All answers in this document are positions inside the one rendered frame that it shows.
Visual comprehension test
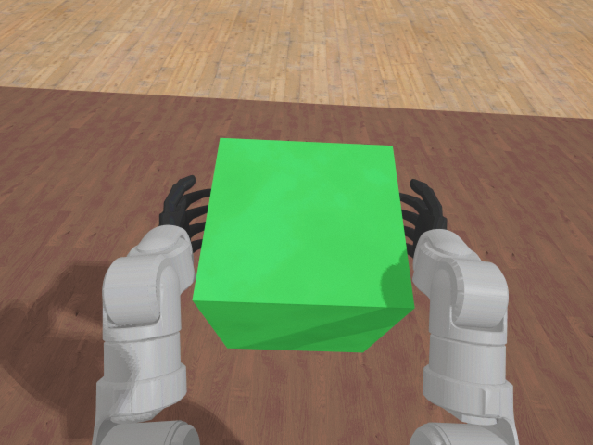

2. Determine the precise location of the carton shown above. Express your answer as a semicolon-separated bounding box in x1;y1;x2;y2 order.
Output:
193;138;414;352

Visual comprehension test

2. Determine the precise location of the robot left forearm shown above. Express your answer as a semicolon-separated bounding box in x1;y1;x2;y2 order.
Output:
92;225;196;445

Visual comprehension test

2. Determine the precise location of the robot right forearm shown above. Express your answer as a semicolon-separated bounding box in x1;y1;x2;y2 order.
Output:
412;229;519;445

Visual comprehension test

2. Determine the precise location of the left robot upper arm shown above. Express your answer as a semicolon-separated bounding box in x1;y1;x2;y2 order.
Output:
100;420;200;445

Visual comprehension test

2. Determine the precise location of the robot right hand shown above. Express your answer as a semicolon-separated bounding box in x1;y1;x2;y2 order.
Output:
399;179;447;258

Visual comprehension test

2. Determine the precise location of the right robot upper arm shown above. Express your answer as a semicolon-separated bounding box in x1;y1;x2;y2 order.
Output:
410;423;510;445

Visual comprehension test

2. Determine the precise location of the robot left hand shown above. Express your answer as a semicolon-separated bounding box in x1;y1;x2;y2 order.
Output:
159;175;211;253

